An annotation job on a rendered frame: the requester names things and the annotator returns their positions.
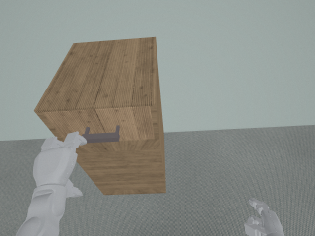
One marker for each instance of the handle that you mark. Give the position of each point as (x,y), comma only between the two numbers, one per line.
(102,137)

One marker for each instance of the robot left forearm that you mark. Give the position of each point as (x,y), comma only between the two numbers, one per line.
(45,211)

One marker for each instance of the cabinet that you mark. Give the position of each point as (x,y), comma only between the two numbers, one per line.
(110,74)

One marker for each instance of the robot right hand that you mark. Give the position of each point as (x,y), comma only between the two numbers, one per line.
(269,222)

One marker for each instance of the robot left hand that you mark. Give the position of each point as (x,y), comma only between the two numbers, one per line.
(56,162)

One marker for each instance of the drawer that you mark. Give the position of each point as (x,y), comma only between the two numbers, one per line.
(135,122)

